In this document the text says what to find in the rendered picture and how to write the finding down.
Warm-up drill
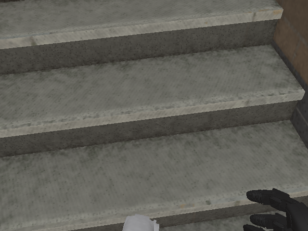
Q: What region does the right robot hand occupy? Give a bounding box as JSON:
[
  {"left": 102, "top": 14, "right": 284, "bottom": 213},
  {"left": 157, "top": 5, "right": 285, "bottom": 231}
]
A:
[{"left": 243, "top": 188, "right": 308, "bottom": 231}]

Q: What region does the left robot thigh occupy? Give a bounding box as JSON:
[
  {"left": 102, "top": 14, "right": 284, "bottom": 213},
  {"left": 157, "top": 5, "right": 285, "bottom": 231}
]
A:
[{"left": 122, "top": 214, "right": 160, "bottom": 231}]

